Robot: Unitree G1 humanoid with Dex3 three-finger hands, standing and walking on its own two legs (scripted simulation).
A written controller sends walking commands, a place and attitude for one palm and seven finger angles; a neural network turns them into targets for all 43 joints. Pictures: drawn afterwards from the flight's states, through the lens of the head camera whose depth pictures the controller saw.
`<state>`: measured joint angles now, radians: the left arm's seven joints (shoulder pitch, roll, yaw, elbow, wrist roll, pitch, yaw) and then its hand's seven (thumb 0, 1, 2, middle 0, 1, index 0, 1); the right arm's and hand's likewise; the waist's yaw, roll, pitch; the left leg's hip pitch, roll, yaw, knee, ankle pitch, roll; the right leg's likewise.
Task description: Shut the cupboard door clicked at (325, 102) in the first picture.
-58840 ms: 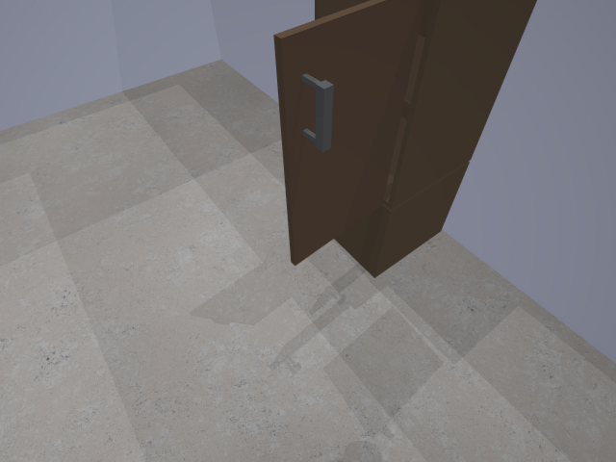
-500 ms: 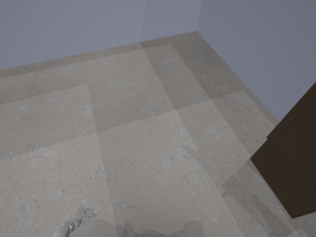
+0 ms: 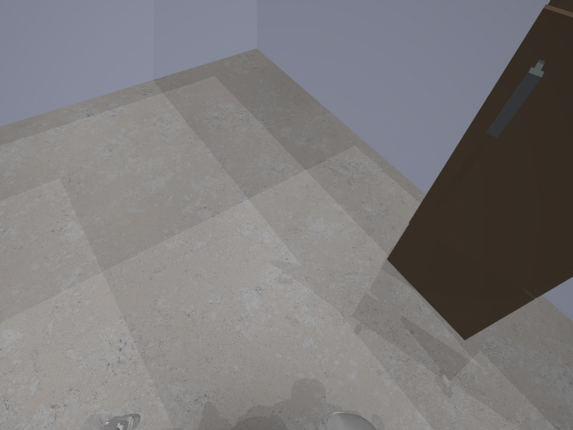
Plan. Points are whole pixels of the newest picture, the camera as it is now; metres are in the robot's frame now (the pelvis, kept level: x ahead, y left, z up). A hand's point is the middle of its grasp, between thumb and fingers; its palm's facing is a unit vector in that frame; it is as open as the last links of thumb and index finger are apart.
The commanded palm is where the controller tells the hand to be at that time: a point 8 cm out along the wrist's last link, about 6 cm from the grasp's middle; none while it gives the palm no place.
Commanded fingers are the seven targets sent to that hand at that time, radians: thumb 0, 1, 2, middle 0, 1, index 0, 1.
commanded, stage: turn to face it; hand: left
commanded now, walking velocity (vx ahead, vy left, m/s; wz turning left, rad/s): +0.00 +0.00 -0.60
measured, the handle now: (516, 99) +0.65 -0.36 +0.12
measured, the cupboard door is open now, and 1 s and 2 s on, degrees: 18 18 18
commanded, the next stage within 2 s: take the last steps up to it in 0.78 s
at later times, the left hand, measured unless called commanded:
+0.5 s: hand (184, 408) +0.16 +0.17 -0.18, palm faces -0.25 -0.94 -0.21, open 7.4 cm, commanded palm none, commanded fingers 0.00 0.90 0.90 -0.20 -0.30 -0.20 -0.30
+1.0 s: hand (228, 381) +0.20 +0.10 -0.16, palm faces -0.46 -0.86 -0.22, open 7.4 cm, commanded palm none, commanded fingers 0.00 0.90 0.90 -0.20 -0.30 -0.20 -0.30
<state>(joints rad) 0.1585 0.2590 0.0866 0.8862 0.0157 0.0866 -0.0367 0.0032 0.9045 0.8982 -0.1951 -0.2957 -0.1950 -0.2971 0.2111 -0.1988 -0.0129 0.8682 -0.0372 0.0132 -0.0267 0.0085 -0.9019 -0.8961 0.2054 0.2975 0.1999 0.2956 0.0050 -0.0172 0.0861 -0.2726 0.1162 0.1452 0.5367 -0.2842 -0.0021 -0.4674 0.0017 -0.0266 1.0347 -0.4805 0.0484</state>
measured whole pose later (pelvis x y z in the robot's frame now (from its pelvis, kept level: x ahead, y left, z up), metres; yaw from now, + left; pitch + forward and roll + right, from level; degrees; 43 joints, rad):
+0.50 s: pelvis +0.03 +0.00 -0.01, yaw -17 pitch +2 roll -1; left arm 0.19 0.23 0.06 0.91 0.01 0.06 -0.01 0.00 0.90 0.90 -0.20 -0.30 -0.20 -0.30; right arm 0.18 -0.24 -0.04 0.86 -0.01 0.02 -0.02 0.01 -0.91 -0.90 0.20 0.30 0.20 0.29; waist 0.00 -0.02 0.05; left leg -0.35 0.04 0.04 0.60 -0.28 -0.03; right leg -0.31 0.05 0.11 0.60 -0.32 0.01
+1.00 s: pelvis +0.04 -0.02 +0.00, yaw -28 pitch +1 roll +0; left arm 0.18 0.18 0.04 0.96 0.02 0.03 0.00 0.00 0.90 0.90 -0.20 -0.30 -0.20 -0.30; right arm 0.27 -0.24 -0.05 0.98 -0.02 0.06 -0.02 0.01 -0.91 -0.90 0.20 0.30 0.20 0.29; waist -0.03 0.03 0.04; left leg -0.43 0.06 0.08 0.96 -0.48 -0.05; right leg -0.22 0.00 -0.01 0.50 -0.30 -0.01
